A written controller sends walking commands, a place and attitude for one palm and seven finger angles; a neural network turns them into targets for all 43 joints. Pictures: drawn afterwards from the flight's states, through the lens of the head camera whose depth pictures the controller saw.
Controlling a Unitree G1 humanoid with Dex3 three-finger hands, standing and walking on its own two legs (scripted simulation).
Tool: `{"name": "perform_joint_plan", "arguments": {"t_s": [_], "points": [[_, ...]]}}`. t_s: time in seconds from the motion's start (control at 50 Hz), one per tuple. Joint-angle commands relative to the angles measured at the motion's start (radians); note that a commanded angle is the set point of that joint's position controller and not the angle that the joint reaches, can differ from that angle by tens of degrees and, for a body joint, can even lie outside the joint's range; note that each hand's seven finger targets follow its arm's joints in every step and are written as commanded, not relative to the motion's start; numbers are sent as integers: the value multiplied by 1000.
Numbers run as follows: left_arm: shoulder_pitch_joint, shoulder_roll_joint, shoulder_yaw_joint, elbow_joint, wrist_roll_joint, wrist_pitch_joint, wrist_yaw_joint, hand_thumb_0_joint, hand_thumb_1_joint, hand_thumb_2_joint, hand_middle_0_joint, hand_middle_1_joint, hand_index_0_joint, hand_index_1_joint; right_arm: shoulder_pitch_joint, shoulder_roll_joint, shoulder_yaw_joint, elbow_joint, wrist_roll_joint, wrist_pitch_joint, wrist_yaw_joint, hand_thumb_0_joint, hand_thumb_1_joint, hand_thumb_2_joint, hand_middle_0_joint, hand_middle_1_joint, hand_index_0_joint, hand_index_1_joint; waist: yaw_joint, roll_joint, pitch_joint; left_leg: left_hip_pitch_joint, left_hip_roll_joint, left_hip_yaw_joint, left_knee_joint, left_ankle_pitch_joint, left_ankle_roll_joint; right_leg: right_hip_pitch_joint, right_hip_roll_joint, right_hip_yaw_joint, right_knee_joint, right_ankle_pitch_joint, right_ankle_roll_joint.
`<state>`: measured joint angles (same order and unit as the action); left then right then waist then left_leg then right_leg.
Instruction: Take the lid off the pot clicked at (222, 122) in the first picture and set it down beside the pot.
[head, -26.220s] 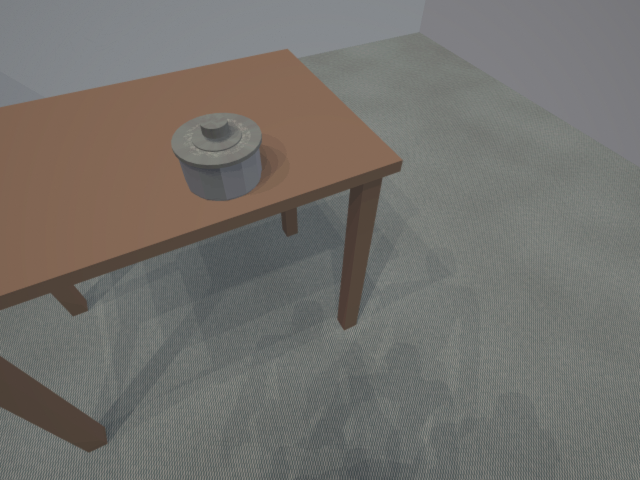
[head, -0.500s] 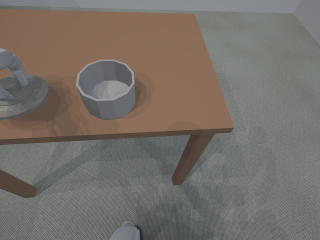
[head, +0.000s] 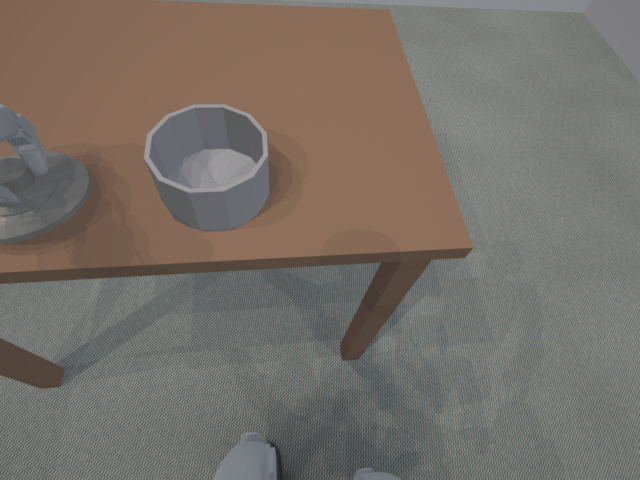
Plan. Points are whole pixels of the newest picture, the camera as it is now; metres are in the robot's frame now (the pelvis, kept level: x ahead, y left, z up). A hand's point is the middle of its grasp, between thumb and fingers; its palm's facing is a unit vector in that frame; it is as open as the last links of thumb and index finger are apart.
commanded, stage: open the fingers wide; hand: left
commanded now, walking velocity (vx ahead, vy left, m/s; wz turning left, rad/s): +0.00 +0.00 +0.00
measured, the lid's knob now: (8, 176) +0.47 +0.36 +0.06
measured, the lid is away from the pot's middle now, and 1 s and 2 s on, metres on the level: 0.24 0.24 0.24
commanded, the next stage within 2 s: raise the empty hand in 1.20 s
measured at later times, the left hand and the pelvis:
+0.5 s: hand out of the picture +0.42 +0.36 +0.08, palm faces -0.45 -0.11 -0.89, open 7.8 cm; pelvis -0.01 +0.00 +0.00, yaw +1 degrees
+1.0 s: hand out of the picture +0.44 +0.35 +0.08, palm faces -0.45 -0.13 -0.88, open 10.3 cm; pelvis -0.01 +0.00 +0.00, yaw +0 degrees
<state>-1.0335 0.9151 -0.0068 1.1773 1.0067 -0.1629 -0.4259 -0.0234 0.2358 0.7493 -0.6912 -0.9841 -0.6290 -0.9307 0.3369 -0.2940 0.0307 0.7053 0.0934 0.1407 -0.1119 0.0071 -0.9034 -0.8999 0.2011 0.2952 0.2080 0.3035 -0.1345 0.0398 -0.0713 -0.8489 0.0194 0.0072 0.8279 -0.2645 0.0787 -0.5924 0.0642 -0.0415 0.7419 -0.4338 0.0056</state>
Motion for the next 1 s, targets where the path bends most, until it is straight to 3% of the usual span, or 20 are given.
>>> {"name": "perform_joint_plan", "arguments": {"t_s": [0.0, 0.04, 0.06, 0.08, 0.14, 0.16, 0.18, 0.22, 0.28, 0.34, 0.4, 0.64, 0.66, 0.68, 0.76, 0.8, 0.84, 0.88, 0.94, 0.98], "points": [[-486, 327, 72, -204, -5, 4, 55, 0, 655, 941, -871, -1077, -841, -1041, 130, -210, -70, -44, -9, -7, -17, 0, -900, -900, 200, 300, 200, 300, -9, 205, -447, 722, 8, -118, -46, 256, -11, -267, 39, -21, -101, 169, -46], [-496, 318, 67, -211, 1, 7, 62, 0, 655, 941, -871, -1077, -841, -1041, 134, -214, -72, -41, -11, -6, -15, 0, -900, -900, 200, 300, 200, 300, -14, 215, -436, 730, 15, -129, -54, 226, -14, -292, 38, -24, -103, 148, -48], [-509, 312, 70, -279, -9, -8, 62, 0, 655, 941, -871, -1077, -841, -1041, 128, -207, -68, -48, -14, -10, -17, 0, -900, -900, 200, 300, 200, 300, 5, 239, -488, 785, 21, -137, -53, 313, -18, -290, 41, -32, -81, 157, -50], [-284, 345, 173, -298, -3, -8, 74, 0, 655, 941, -871, -1077, -841, -1041, 129, -191, -87, -95, -20, 1, 6, 0, -900, -900, 200, 300, 200, 300, 73, 277, -559, 847, 12, -157, -55, 417, -38, -251, 42, -34, -81, 160, -63], [-275, 326, 187, -295, -12, -28, 92, 0, 616, 896, -826, -1072, -798, -1038, 106, -199, -92, -87, -24, 35, 16, 0, -900, -900, 200, 300, 200, 300, 26, 161, -463, 751, 7, -129, -44, 361, -18, -258, 43, -27, -102, 176, -52], [-328, 283, 147, -336, -27, -29, 93, 0, 602, 883, -811, -1070, -784, -1037, 100, -197, -86, -91, -20, 34, 15, 0, -900, -900, 200, 300, 200, 300, 22, 162, -446, 747, 6, -121, -53, 350, -11, -261, 43, -30, -97, 173, -52], [-346, 334, 171, -302, -11, -15, 108, 0, 587, 871, -796, -1068, -770, -1035, 107, -208, -89, -81, -21, 42, 16, 0, -900, -900, 200, 300, 200, 300, 21, 165, -437, 738, 11, -136, -72, 257, -15, -268, 39, -26, -108, 129, -51], [-387, 331, 150, -328, 3, -5, 125, 0, 557, 850, -768, -1061, -743, -1031, 104, -206, -86, -84, -18, 35, 12, 0, -900, -900, 200, 300, 200, 300, 19, 192, -431, 737, 7, -147, -92, 180, -16, -274, 38, -26, -115, 103, -59], [-370, 320, 150, -343, 0, -12, 136, 0, 510, 821, -726, -1050, -704, -1022, 102, -200, -84, -79, -22, 23, 4, 0, -900, -900, 200, 300, 200, 300, 23, 235, -466, 812, 12, -162, -93, 214, -22, -283, 36, -23, -117, 100, -59], [-357, 301, 123, -249, -16, 17, 132, 0, 461, 798, -686, -1035, -666, -1010, 96, -206, -78, -77, -12, 18, 0, 0, -900, -900, 200, 300, 200, 300, 5, 113, -373, 666, -3, -134, -114, 58, -5, -232, 30, -19, -141, 78, -53], [-412, 261, 71, -297, -10, 9, 123, 0, 409, 779, -647, -1018, -629, -996, 97, -202, -75, -68, -15, 4, -9, 0, -900, -900, 200, 300, 200, 300, 3, 192, -402, 733, 4, -142, -112, 77, -11, -265, 28, -21, -128, 80, -57], [-379, 292, 92, -260, -18, 2, 106, 0, 218, 674, -484, -965, -475, -954, 91, -207, -70, -67, -9, -7, -18, 0, -900, -900, 200, 300, 200, 300, 5, 155, -377, 664, -3, -123, -97, 89, -7, -234, 27, -17, -124, 100, -56], [-392, 246, 62, -313, -31, -8, 98, 0, 201, 666, -471, -960, -463, -950, 88, -200, -68, -72, -11, -14, -19, 0, -900, -900, 200, 300, 200, 300, 13, 175, -411, 709, -2, -117, -91, 158, -6, -236, 31, -26, -105, 122, -57], [-383, 290, 96, -287, -17, -3, 103, 0, 185, 659, -458, -955, -450, -946, 99, -207, -74, -62, -14, -7, -17, 0, -900, -900, 200, 300, 200, 300, 14, 192, -423, 732, 5, -128, -86, 163, -12, -254, 30, -21, -108, 116, -56], [-346, 284, 98, -286, -26, -2, 93, 0, 116, 633, -406, -931, -402, -926, 95, -201, -69, -79, -12, -1, -14, 0, -900, -900, 200, 300, 200, 300, 25, 163, -427, 699, -9, -103, -72, 223, -8, -216, 35, -25, -96, 154, -58], [-349, 253, 66, -230, -16, 11, 89, 0, 80, 623, -382, -918, -379, -914, 104, -203, -75, -65, -10, 6, -9, 0, -900, -900, 200, 300, 200, 300, 1, 146, -378, 682, -6, -110, -70, 166, -7, -256, 34, -20, -115, 129, -52], [-352, 318, 107, -229, -21, 13, 84, 0, 45, 613, -357, -904, -356, -902, 102, -209, -72, -68, -7, 9, -11, 0, -900, -900, 200, 300, 200, 300, 7, 105, -374, 619, -10, -96, -75, 125, -1, -204, 31, -13, -119, 128, -50], [-383, 322, 107, -290, -14, -1, 85, 0, 12, 598, -331, -893, -331, -893, 102, -205, -73, -67, -11, 11, -13, 0, -900, -900, 200, 300, 200, 300, 15, 194, -449, 707, -5, -102, -62, 220, -9, -223, 33, -15, -96, 156, -53], [-335, 323, 115, -221, -15, 3, 81, 0, 12, 597, -331, -894, -331, -894, 105, -204, -72, -70, -6, 13, -10, 0, -900, -900, 200, 300, 200, 300, 5, 126, -390, 638, -11, -94, -59, 171, -2, -217, 35, -14, -111, 148, -50], [-343, 353, 138, -242, -12, -6, 83, 0, 12, 597, -331, -894, -331, -894, 104, -206, -71, -70, -9, 17, -12, 0, -900, -900, 200, 300, 200, 300, 17, 151, -422, 655, -9, -93, -55, 209, -5, -208, 34, -13, -96, 164, -51]]}}
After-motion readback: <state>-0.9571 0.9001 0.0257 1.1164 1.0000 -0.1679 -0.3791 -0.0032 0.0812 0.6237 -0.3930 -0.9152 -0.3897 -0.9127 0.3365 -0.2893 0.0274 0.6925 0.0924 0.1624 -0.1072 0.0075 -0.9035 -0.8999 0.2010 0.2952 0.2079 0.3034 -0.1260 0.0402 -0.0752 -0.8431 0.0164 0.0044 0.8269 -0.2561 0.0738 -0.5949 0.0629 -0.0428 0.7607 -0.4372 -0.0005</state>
